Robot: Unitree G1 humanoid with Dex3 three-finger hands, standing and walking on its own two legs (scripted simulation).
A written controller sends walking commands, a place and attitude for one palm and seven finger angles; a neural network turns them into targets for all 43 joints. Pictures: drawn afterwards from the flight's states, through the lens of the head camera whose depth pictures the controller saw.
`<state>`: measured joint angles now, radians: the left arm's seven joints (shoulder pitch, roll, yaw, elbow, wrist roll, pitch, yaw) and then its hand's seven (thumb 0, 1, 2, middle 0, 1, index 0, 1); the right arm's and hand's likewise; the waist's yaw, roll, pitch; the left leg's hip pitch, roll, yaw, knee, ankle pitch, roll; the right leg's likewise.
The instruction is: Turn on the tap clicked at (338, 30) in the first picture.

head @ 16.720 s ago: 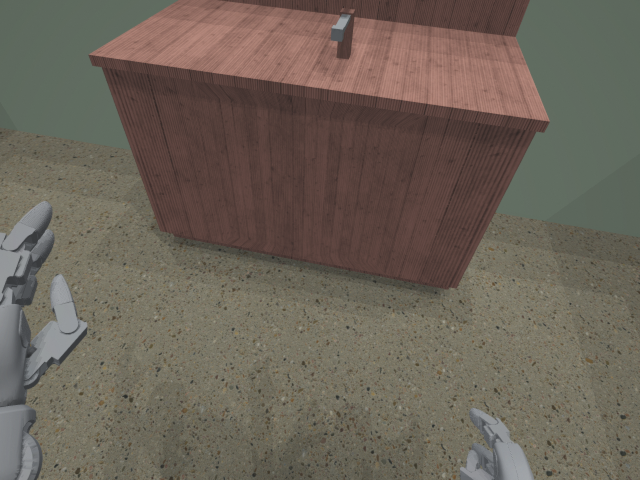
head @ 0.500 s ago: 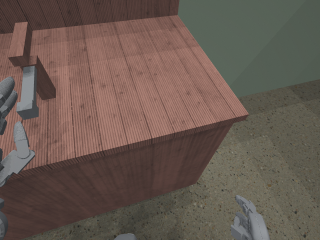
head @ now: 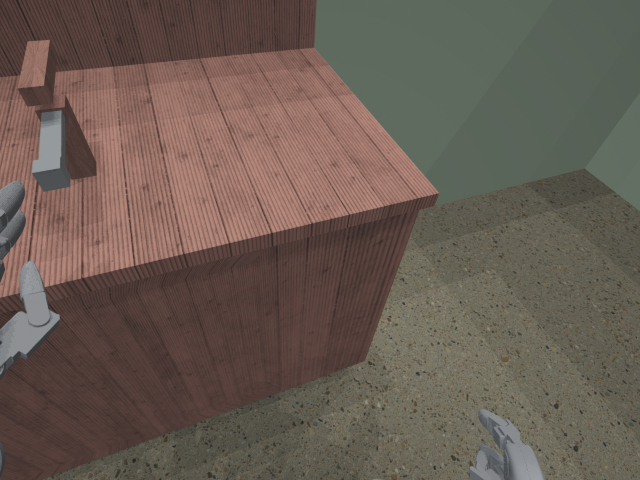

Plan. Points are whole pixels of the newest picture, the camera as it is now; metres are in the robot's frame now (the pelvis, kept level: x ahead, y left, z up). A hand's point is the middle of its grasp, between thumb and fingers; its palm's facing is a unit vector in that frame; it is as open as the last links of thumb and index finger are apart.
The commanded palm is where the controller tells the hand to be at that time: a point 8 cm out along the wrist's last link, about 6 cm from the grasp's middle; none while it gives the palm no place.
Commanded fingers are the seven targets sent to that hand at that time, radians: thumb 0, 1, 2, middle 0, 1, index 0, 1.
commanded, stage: come to a stop and stand still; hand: left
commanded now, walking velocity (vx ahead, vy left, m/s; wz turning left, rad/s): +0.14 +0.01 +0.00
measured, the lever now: (51, 173) +0.41 +0.34 +0.16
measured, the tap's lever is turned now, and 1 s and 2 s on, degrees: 2 2 2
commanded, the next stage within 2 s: look again from close up in 1.38 s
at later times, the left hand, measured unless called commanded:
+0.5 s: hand (23, 396) +0.16 +0.24 +0.16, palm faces +0.42 -0.84 -0.36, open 7.4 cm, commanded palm +0.10 +0.28 +0.20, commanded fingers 0.00 0.90 0.90 -0.20 -0.30 -0.20 -0.30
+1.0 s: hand out of the picture +0.19 +0.28 +0.17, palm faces +0.47 -0.82 -0.34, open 7.4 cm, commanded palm +0.13 +0.31 +0.20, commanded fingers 0.00 0.90 0.90 -0.20 -0.30 -0.20 -0.30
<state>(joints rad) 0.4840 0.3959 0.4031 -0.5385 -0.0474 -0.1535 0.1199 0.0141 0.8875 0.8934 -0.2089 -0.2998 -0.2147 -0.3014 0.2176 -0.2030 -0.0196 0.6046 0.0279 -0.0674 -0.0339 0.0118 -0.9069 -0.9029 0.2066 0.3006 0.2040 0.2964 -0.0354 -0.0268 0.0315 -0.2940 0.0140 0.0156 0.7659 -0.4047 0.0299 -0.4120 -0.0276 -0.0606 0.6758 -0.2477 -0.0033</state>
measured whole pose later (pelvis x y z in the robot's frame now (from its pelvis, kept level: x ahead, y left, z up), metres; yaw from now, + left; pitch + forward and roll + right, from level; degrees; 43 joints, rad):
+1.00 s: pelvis +0.00 +0.02 +0.02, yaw +5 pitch -2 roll +0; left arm 0.44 0.33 0.30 -0.46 -0.04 -0.14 0.14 0.02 0.89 0.89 -0.21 -0.30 -0.21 -0.30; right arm 0.21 -0.19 0.01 0.63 0.01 -0.09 -0.04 0.01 -0.91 -0.90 0.21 0.30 0.20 0.30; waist 0.03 -0.03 0.08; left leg -0.21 0.01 0.01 0.50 -0.26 0.00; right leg -0.19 0.01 -0.04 0.50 -0.27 -0.02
